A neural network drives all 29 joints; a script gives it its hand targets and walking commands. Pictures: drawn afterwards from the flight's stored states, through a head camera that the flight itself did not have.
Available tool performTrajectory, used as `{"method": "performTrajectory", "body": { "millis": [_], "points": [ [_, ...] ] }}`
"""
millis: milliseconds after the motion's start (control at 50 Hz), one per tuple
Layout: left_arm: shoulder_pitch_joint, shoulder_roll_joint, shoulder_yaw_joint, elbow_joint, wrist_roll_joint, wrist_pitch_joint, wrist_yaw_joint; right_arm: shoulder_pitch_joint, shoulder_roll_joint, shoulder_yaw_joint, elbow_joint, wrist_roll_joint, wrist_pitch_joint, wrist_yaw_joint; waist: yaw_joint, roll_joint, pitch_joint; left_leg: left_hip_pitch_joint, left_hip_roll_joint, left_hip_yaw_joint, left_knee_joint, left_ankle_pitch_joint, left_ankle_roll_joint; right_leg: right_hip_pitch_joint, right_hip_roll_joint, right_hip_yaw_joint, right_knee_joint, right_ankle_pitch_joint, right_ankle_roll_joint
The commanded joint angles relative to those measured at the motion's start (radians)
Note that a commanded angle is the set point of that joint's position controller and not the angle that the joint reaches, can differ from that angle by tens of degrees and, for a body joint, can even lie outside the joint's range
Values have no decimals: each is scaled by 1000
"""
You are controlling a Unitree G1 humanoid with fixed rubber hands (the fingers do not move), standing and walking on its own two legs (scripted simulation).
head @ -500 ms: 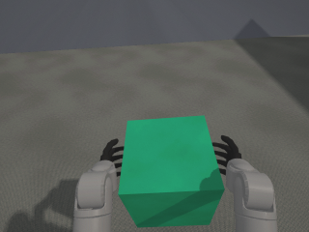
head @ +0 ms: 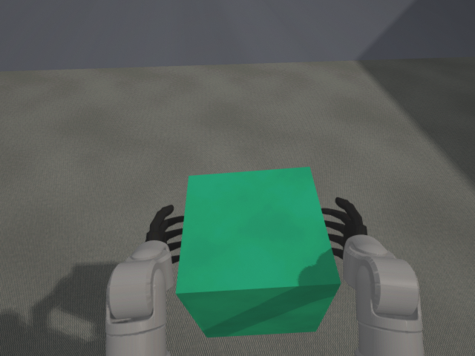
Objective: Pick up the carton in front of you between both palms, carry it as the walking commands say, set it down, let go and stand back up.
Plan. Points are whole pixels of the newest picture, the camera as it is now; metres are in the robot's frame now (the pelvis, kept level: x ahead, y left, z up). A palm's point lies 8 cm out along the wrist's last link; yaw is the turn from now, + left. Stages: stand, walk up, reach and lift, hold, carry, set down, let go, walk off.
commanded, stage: carry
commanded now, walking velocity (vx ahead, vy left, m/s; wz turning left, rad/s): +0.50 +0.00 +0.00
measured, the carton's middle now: (255, 257) +0.31 +0.00 +0.00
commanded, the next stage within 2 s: none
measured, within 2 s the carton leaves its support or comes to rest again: neither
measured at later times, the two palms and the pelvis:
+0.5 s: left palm (200, 135) +0.59 +0.13 +0.07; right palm (322, 131) +0.62 -0.17 +0.07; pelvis +0.34 -0.04 +0.00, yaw +3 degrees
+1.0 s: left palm (197, 66) +0.94 +0.17 +0.09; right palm (289, 62) +0.94 -0.12 +0.10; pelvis +0.67 +0.03 +0.01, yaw -1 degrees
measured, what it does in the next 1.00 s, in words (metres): walks ahead: right foot, then left foot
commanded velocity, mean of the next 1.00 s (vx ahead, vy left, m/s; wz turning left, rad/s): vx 0.50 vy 0.00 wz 0.00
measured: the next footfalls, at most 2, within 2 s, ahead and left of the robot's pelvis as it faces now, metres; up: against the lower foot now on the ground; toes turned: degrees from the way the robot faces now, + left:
right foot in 0.40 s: +0.45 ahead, -0.12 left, +0.00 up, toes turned -10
left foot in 0.86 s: +0.75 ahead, +0.11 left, +0.00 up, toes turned +13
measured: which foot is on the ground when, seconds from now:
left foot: down 0.00-0.44, up 0.46-0.84, down 0.86-1.00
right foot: up 0.00-0.38, down 0.40-0.90, up 0.92-1.00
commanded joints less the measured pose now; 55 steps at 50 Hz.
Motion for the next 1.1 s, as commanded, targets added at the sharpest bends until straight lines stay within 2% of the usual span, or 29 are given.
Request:
{"method": "performTrajectory", "body": {
  "millis": [0, 20, 40, 120, 200, 300, 340, 360, 380, 400, 420, 440, 460, 480, 500, 540, 600, 680, 760, 800, 840, 860, 880, 900, 920, 940, 960, 1000, 1080],
  "points": [
    [-535, -902, -728, -83, -450, -12, -297, -370, 957, 661, -15, 429, 33, 288, -15, 149, -308, 652, 341, -536, -260, 251, 107, -513, -4, 88, 321, 44, -46],
    [-545, -924, -733, -85, -452, -20, -297, -396, 984, 670, -28, 435, 28, 290, -9, 90, -294, 586, 326, -464, -276, 266, 74, -484, -31, 95, 243, 98, -50],
    [-556, -952, -739, -85, -456, -27, -296, -423, 1000, 676, -40, 443, 23, 292, -4, 105, -296, 545, 306, -405, -301, 207, 47, -447, -38, 89, 171, 137, -48],
    [-530, -980, -744, -104, -440, -50, -274, -436, 997, 691, -93, 470, 18, 300, -3, 162, -264, 521, 264, -271, -370, 118, 49, -442, -15, 17, -35, 224, -25],
    [-474, -949, -736, -98, -419, -39, -261, -375, 952, 682, -78, 455, 30, 301, -7, 174, -196, 543, 216, -169, -364, 223, 41, -448, 4, -46, -273, 336, -11],
    [-460, -930, -734, -51, -429, -22, -283, -327, 941, 665, -8, 417, 36, 301, -13, 193, -106, 565, 199, -100, -329, 371, 9, -377, 36, -113, -441, 436, -41],
    [-465, -935, -730, -33, -436, -22, -293, -336, 948, 667, 6, 413, 33, 302, -3, 208, -114, 550, 192, -63, -232, 493, -16, -249, 66, -149, -477, 412, -57],
    [-460, -940, -725, -23, -438, -26, -297, -351, 951, 672, 2, 417, 31, 303, 15, 188, -154, 506, 160, -13, -102, 540, -39, -96, 111, -198, -515, 383, -60],
    [-460, -943, -719, -11, -437, -30, -302, -356, 950, 678, 1, 418, 30, 303, 30, 141, -221, 386, 127, 11, 75, 493, -66, 121, 102, -181, -502, 326, -66],
    [-448, -942, -711, 2, -431, -35, -304, -382, 945, 688, -13, 425, 31, 304, 47, -24, -280, 187, 68, 8, 336, 261, -103, 289, -101, 149, -590, 180, -120],
    [-453, -952, -704, 33, -424, -54, -308, -415, 962, 701, -38, 436, 32, 305, 50, -322, -361, -114, -64, -69, 620, -200, -132, 512, -312, 563, -684, 229, -268],
    [-457, -981, -711, 10, -447, -58, -310, -425, 980, 707, -29, 436, 22, 305, 38, -223, -344, -218, -37, -190, 770, -320, -103, 511, -327, 555, -686, 446, -281],
    [-474, -1007, -721, -12, -459, -67, -310, -423, 1002, 705, -28, 438, 9, 304, 40, -142, -343, -241, 9, -235, 811, -297, -74, 468, -293, 438, -641, 589, -268],
    [-487, -1027, -727, -29, -465, -77, -309, -427, 1031, 714, -32, 445, -3, 302, 33, -31, -334, -237, 50, -250, 751, -238, -62, 411, -275, 349, -628, 648, -228],
    [-505, -1041, -734, -51, -470, -85, -308, -420, 1053, 719, -32, 448, -15, 299, 26, 0, -322, -217, 80, -261, 656, -187, -63, 359, -254, 287, -651, 619, -186],
    [-503, -1045, -738, -74, -475, -99, -308, -402, 1072, 729, -40, 443, -35, 291, 25, -56, -325, -161, 76, -223, 532, -132, -76, 310, -227, 191, -698, 545, -154],
    [-450, -1026, -741, -88, -477, -103, -315, -336, 1069, 738, -47, 424, -53, 273, 24, -87, -289, -166, 63, -169, 354, -101, -99, 294, -210, 111, -747, 501, -175],
    [-427, -970, -739, -117, -476, -96, -318, -325, 1029, 740, -90, 416, -48, 260, 27, -108, -201, -157, 45, -101, 103, 31, -113, 289, -162, 10, -755, 557, -160],
    [-422, -902, -721, -127, -454, -66, -303, -339, 956, 728, -117, 429, -9, 263, 32, -115, -133, -97, 21, -47, -28, 131, -92, 296, -152, -37, -738, 617, -130],
    [-425, -873, -714, -115, -442, -47, -296, -348, 924, 712, -106, 433, 14, 269, 31, -123, -118, -25, 13, -30, -67, 124, -74, 295, -150, -62, -678, 668, -109],
    [-444, -851, -711, -108, -436, -27, -292, -332, 900, 687, -73, 430, 32, 275, 5, -70, -186, 265, -54, 43, -109, 47, -60, 193, -89, -145, -430, 766, -70],
    [-456, -833, -708, -104, -434, -18, -291, -331, 886, 672, -59, 425, 40, 277, -15, 18, -248, 467, 38, -83, -122, -13, -50, 46, -60, -152, -222, 609, -41],
    [-508, -837, -721, -131, -448, -3, -291, -326, 874, 653, -16, 403, 37, 281, -24, 299, -329, 672, 304, -562, -228, -144, 94, -250, 54, -124, 93, 375, 9],
    [-525, -837, -725, -115, -448, 1, -294, -333, 901, 655, -3, 416, 37, 282, -18, 373, -309, 723, 383, -751, -324, 37, 151, -448, 114, -26, 269, -16, 7],
    [-525, -875, -726, -84, -447, -3, -296, -349, 921, 654, -14, 425, 39, 285, -14, 281, -299, 711, 376, -638, -283, 179, 142, -495, 45, 60, 362, -18, -26],
    [-534, -898, -727, -89, -450, -11, -299, -363, 957, 660, -16, 429, 34, 287, -18, 184, -302, 667, 347, -552, -253, 287, 120, -502, 11, 84, 360, 21, -45],
    [-547, -930, -734, -86, -455, -19, -299, -390, 984, 665, -28, 433, 28, 289, -12, 101, -291, 604, 327, -467, -264, 297, 80, -483, -25, 96, 283, 87, -53],
    [-561, -975, -742, -91, -460, -34, -294, -438, 1015, 679, -58, 452, 20, 293, -2, 129, -289, 525, 286, -350, -312, 203, 30, -416, -33, 71, 148, 168, -47],
    [-537, -987, -747, -119, -442, -51, -268, -433, 998, 685, -104, 472, 19, 302, -4, 177, -247, 535, 249, -237, -367, 166, 44, -446, -13, 2, -62, 250, -19]
  ]
}}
